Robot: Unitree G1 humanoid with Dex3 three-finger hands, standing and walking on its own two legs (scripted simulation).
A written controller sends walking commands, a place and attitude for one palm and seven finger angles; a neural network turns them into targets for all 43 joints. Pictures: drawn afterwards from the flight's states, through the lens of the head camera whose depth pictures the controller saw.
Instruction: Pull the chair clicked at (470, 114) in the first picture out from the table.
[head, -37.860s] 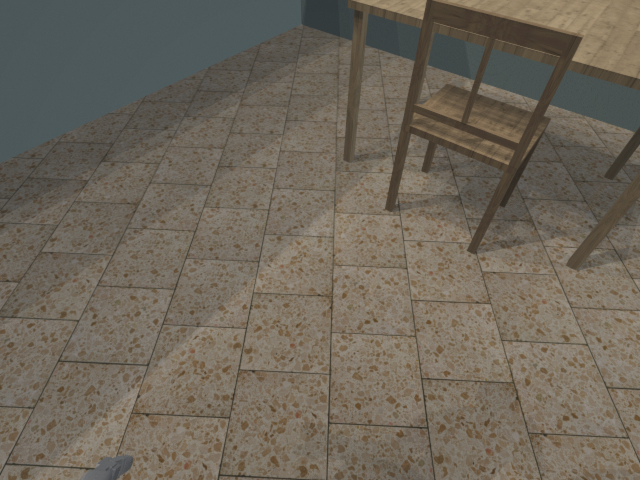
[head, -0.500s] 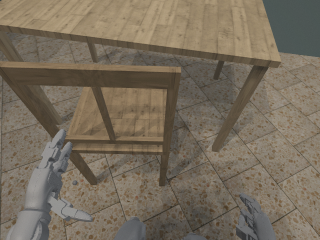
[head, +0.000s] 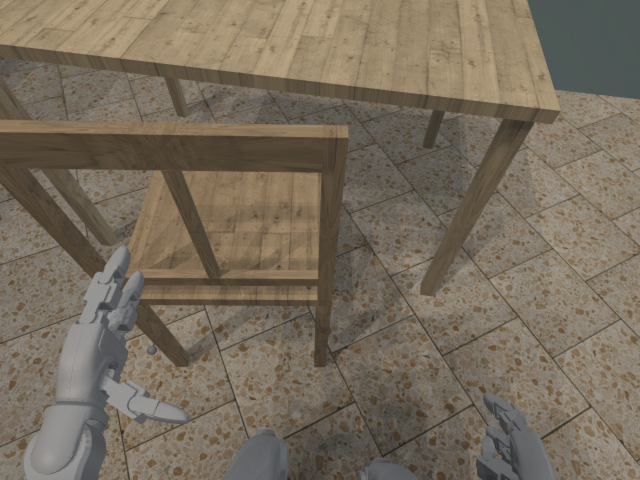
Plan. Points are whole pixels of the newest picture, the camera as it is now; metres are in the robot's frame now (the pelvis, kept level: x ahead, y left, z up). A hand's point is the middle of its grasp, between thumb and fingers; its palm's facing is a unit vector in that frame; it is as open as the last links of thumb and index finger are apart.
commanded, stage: aim the fingers beside a spindle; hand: left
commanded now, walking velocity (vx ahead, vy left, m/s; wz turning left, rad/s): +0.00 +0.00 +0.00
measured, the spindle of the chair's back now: (196, 229) +0.46 +0.21 -0.01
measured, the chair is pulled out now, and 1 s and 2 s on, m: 0.15 0.15 0.15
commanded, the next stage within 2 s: none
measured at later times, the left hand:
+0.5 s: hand (182, 333) +0.29 +0.18 +0.02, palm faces +0.01 -1.00 -0.03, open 16.9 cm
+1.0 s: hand (199, 319) +0.31 +0.17 +0.00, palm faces +0.01 -1.00 -0.03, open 16.9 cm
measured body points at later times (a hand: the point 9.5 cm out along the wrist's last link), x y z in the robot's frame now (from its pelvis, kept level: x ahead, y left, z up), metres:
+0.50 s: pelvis -0.01 +0.00 -0.02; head +0.08 +0.01 +0.43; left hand +0.28 +0.23 +0.02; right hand +0.15 -0.24 -0.11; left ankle +0.05 +0.11 -0.65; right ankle -0.03 -0.10 -0.65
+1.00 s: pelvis -0.01 +0.01 -0.03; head +0.09 +0.01 +0.41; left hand +0.31 +0.22 +0.00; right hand +0.14 -0.25 -0.13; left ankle +0.05 +0.11 -0.65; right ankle -0.03 -0.10 -0.65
